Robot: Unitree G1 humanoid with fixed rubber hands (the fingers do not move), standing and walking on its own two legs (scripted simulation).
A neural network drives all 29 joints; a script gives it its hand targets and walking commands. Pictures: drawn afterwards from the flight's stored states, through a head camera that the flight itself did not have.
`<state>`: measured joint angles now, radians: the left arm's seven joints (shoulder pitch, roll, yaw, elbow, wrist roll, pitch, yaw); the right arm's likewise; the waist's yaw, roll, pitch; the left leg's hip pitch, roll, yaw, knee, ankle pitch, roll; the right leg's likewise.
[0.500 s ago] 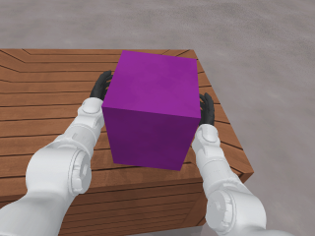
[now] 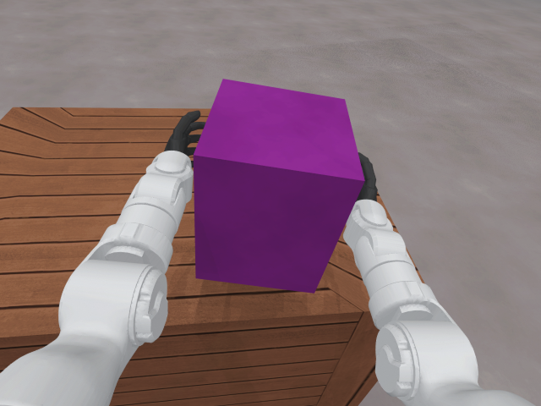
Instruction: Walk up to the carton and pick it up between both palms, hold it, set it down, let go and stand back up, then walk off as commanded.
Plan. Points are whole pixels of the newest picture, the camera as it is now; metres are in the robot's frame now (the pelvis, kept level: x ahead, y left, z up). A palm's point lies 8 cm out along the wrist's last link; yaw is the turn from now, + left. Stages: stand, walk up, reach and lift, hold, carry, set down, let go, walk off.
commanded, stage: reach and lift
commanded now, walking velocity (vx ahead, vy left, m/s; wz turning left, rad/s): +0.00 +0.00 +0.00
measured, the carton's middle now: (269, 189) +0.43 -0.02 +0.13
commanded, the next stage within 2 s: hold in 1.62 s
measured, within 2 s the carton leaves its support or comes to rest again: neither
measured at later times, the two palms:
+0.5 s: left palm (166, 159) +0.40 +0.13 +0.21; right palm (364, 195) +0.38 -0.16 +0.16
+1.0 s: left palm (171, 152) +0.38 +0.12 +0.23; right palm (375, 186) +0.38 -0.17 +0.18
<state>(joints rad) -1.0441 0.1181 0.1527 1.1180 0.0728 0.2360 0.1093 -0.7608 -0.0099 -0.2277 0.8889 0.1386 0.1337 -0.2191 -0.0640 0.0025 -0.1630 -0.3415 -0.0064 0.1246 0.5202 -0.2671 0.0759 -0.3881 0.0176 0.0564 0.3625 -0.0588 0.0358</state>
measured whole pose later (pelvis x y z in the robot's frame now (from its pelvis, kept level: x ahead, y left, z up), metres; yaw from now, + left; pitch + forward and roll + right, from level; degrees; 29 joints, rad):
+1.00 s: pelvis -0.02 -0.02 +0.00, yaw +0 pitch -1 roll -1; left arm -0.97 0.06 0.19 0.75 0.12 0.57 0.18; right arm -0.82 -0.10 -0.13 0.84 0.21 0.31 -0.17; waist -0.01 0.01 -0.12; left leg -0.24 0.01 0.12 0.50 -0.24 0.06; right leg -0.30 0.03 0.06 0.36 -0.05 0.01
